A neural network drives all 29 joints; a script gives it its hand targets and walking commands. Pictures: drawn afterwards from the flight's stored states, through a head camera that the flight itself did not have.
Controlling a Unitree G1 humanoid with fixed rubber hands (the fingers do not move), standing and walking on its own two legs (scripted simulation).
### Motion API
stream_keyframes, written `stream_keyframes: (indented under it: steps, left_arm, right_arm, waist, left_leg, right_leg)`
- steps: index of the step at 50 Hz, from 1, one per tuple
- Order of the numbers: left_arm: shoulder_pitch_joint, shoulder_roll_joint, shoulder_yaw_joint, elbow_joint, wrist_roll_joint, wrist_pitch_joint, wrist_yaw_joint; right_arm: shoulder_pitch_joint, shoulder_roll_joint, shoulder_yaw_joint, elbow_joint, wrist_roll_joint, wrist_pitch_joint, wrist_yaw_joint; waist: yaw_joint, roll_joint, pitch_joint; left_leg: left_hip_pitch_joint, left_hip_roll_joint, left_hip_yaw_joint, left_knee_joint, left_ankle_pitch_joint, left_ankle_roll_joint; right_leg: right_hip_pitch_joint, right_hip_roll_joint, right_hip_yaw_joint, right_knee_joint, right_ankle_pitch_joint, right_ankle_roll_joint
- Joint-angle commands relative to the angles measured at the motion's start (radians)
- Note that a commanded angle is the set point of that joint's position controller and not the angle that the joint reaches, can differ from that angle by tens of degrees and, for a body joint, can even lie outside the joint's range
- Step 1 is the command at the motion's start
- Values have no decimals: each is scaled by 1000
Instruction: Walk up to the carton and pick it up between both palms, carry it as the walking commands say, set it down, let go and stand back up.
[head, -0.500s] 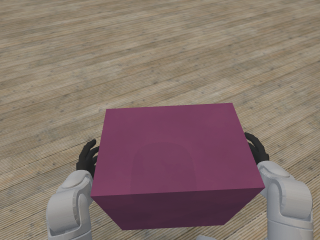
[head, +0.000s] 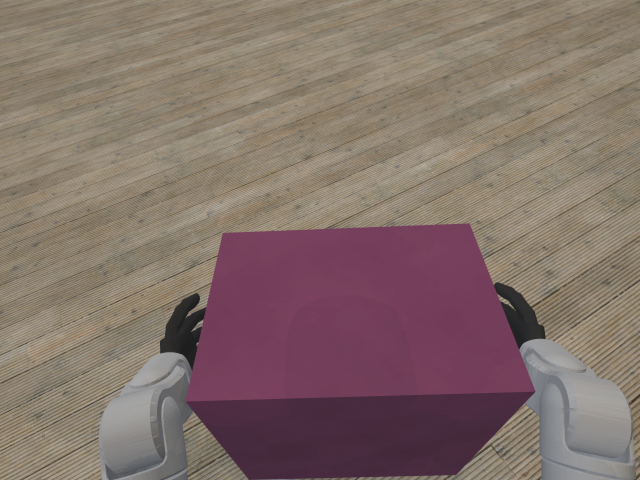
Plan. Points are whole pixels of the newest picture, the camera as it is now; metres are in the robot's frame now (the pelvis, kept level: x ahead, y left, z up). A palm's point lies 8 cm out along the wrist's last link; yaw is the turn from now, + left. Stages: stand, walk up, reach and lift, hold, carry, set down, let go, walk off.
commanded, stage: carry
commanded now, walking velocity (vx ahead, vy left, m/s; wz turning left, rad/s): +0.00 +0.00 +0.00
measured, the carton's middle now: (348, 363) +0.26 -0.02 +0.00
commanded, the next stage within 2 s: none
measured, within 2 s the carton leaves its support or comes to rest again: neither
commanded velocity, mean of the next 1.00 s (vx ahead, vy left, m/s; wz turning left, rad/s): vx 0.00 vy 0.00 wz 0.00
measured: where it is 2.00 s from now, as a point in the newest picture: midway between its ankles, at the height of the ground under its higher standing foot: outside the picture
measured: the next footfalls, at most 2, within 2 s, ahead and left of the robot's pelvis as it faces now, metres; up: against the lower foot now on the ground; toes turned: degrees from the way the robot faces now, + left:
left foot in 0.14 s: -0.03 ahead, +0.13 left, +0.00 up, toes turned -2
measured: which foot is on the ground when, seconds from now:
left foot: up 0.00-0.12, down 0.14-1.00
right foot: down 0.00-1.00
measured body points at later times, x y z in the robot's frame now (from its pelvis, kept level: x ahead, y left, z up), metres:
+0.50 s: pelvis -0.10 +0.01 -0.01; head -0.12 +0.01 +0.44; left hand +0.14 +0.22 +0.07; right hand +0.16 -0.16 +0.06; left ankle -0.07 +0.13 -0.74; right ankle -0.03 -0.12 -0.74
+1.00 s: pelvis -0.10 +0.00 +0.00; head -0.11 -0.01 +0.45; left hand +0.15 +0.20 +0.07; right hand +0.17 -0.18 +0.06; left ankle -0.07 +0.13 -0.74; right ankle -0.03 -0.12 -0.74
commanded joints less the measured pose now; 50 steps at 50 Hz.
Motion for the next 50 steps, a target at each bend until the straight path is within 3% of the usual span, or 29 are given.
stream_keyframes:
  steps: [1, 3, 4, 6, 7, 8, 9, 11, 13, 16, 17, 20, 31, 50]
  left_arm:
    - [-410, -666, -764, -167, -254, -1, -144]
    - [-396, -641, -757, -135, -233, 8, -142]
    - [-403, -631, -754, -120, -226, 12, -142]
    - [-408, -624, -757, -99, -222, 19, -145]
    - [-424, -628, -766, -102, -230, 20, -148]
    - [-472, -660, -777, -115, -241, 20, -152]
    - [-528, -690, -807, -137, -263, 19, -160]
    - [-581, -713, -825, -132, -297, 26, -169]
    - [-593, -713, -828, -129, -325, 32, -176]
    - [-584, -686, -814, -97, -333, 42, -181]
    - [-571, -684, -806, -80, -327, 42, -182]
    - [-590, -698, -796, -71, -328, 40, -187]
    - [-548, -714, -765, -77, -292, 38, -172]
    - [-534, -706, -766, -61, -270, 10, -166]
  right_arm:
    - [-534, 761, 852, -180, 299, -13, 166]
    - [-504, 742, 833, -131, 282, -1, 167]
    - [-493, 739, 824, -106, 275, 4, 170]
    - [-473, 744, 805, -73, 270, 12, 179]
    - [-478, 747, 798, -70, 270, 16, 183]
    - [-470, 757, 779, -40, 258, 14, 186]
    - [-476, 775, 778, -49, 255, 6, 185]
    - [-520, 784, 780, -98, 248, 9, 174]
    - [-505, 770, 760, -103, 221, 13, 159]
    - [-476, 741, 752, -76, 197, 19, 144]
    - [-470, 741, 751, -75, 194, 21, 143]
    - [-520, 757, 767, -86, 206, 27, 149]
    - [-558, 795, 809, -106, 255, 28, 162]
    - [-517, 782, 777, -79, 219, -1, 160]
  waist:
    - [49, -217, -210]
    - [53, -245, -212]
    - [48, -247, -209]
    - [44, -197, -210]
    - [48, -114, -229]
    - [56, 83, -212]
    - [48, 170, -187]
    - [44, 142, -160]
    - [49, 144, -134]
    - [46, 82, -132]
    - [43, 53, -141]
    - [46, 37, -129]
    - [48, -61, -183]
    - [43, -28, -221]
  left_leg:
    - [55, 0, 3, -139, -59, -2]
    - [119, -24, 15, -279, -100, 14]
    - [168, -32, 20, -386, -57, 21]
    - [351, 6, -18, -653, 137, 17]
    - [447, 90, -114, -698, 158, 20]
    - [450, 248, -276, -673, 337, 64]
    - [310, 308, -287, -709, 326, 112]
    - [204, 233, -205, -721, 159, 111]
    - [156, 176, -152, -727, -12, 95]
    - [165, 144, -143, -672, 58, 77]
    - [164, 132, -138, -675, 27, 74]
    - [153, 118, -144, -682, -91, 72]
    - [173, 70, -98, -593, 50, 55]
    - [221, 102, -100, -585, 177, 49]
  right_leg:
    - [155, -204, 135, -157, 251, -119]
    - [171, -229, 183, -163, 244, -132]
    - [162, -227, 184, -156, 243, -127]
    - [75, -183, 151, -117, 204, -58]
    - [9, -155, 118, -58, 177, -22]
    - [-101, -72, 31, -13, 82, 36]
    - [-53, -64, -12, 19, -87, 37]
    - [28, -55, -24, 97, -56, 25]
    - [44, -47, -45, 73, -6, 22]
    - [81, -75, -39, -30, 31, 27]
    - [63, -77, -33, -45, -9, 26]
    - [23, -62, -29, -80, -113, 25]
    - [15, -117, 48, -184, -210, 14]
    - [55, -109, 15, -141, 27, 10]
